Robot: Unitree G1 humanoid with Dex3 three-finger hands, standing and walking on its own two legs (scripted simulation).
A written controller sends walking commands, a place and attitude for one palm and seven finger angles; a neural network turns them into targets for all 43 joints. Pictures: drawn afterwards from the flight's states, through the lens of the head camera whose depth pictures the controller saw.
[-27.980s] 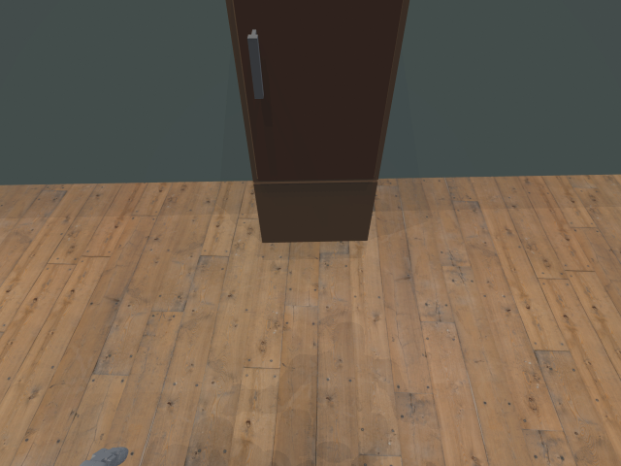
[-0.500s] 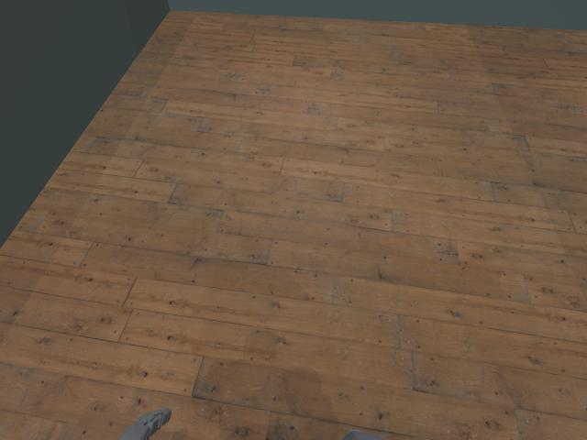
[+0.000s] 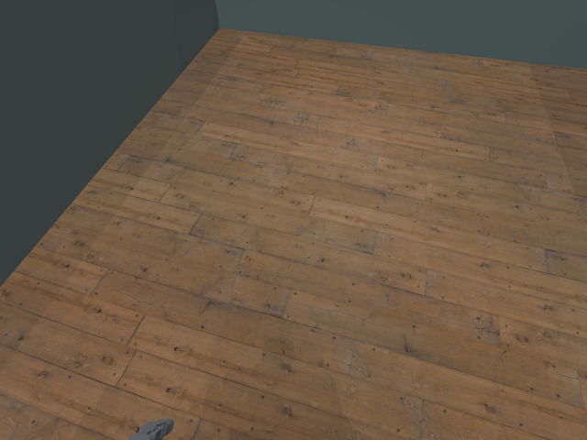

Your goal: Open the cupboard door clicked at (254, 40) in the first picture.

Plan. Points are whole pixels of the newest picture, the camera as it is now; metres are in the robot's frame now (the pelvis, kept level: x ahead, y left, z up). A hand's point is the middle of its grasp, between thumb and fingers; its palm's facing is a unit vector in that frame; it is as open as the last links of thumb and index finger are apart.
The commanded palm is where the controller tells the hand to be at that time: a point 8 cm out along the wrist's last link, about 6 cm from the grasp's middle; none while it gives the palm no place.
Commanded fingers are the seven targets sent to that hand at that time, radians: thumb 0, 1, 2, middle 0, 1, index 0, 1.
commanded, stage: turn to face it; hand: left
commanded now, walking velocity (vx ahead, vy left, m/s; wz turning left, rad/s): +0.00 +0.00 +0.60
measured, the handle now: out of the picture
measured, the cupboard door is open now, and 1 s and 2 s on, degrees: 38 38 38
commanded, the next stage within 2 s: none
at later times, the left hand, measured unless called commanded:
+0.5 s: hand out of the picture +0.12 +0.21 -0.15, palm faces +0.30 -0.91 -0.29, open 7.3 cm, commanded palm none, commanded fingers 0.00 0.90 0.90 -0.20 -0.30 -0.20 -0.30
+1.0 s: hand out of the picture +0.07 +0.17 -0.16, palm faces +0.60 -0.76 -0.26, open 7.4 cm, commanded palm none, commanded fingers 0.00 0.90 0.90 -0.20 -0.30 -0.20 -0.30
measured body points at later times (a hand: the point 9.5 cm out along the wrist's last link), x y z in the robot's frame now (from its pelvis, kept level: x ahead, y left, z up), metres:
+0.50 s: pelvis +0.08 -0.03 +0.00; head +0.14 -0.02 +0.45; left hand +0.11 +0.26 -0.13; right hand +0.24 -0.25 -0.15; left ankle +0.08 +0.12 -0.73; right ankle +0.13 -0.16 -0.72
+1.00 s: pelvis +0.13 -0.05 +0.00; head +0.17 -0.01 +0.45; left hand +0.04 +0.21 -0.14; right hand +0.36 -0.20 -0.14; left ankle +0.06 +0.06 -0.73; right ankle +0.20 -0.17 -0.68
